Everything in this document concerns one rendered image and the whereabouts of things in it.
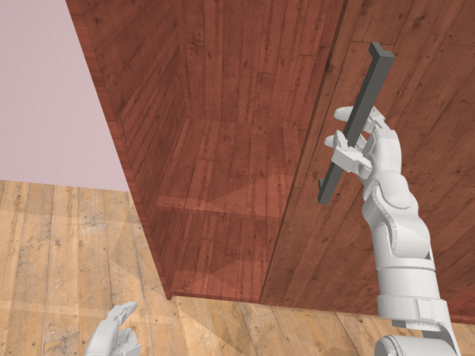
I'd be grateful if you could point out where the handle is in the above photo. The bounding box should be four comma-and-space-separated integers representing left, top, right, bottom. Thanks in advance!
318, 42, 395, 205

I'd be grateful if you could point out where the left robot hand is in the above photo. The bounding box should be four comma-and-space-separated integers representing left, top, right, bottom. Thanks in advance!
84, 301, 141, 356

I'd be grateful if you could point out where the wardrobe door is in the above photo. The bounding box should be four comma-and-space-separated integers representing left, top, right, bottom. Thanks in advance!
259, 0, 475, 316
447, 286, 475, 317

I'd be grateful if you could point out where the right robot forearm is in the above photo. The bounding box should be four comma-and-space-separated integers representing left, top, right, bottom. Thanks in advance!
362, 172, 461, 356

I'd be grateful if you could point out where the right robot hand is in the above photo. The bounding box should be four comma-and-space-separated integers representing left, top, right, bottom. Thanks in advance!
324, 106, 402, 187

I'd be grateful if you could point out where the robot right upper arm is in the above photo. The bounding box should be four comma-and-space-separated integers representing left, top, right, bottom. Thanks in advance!
374, 334, 457, 356

